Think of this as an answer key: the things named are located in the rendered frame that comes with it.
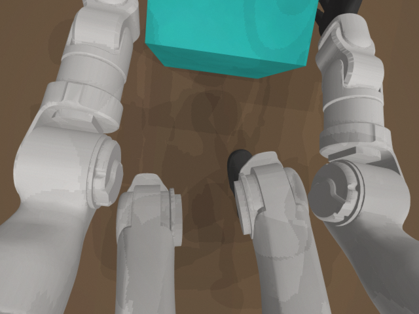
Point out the robot left forearm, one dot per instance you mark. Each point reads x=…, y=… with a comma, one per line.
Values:
x=88, y=89

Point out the robot right hand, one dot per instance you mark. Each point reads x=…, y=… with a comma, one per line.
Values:
x=333, y=8

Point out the robot right forearm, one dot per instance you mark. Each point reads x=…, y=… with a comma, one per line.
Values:
x=353, y=100

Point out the robot left upper arm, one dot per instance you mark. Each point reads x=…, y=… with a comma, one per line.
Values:
x=62, y=177

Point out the right robot shin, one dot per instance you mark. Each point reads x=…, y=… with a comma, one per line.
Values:
x=295, y=182

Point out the robot right foot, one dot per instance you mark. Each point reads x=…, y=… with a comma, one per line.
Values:
x=236, y=161

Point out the carton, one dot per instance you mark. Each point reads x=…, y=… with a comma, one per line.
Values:
x=245, y=38

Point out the robot right upper arm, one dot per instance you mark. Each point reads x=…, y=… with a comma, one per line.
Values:
x=364, y=208

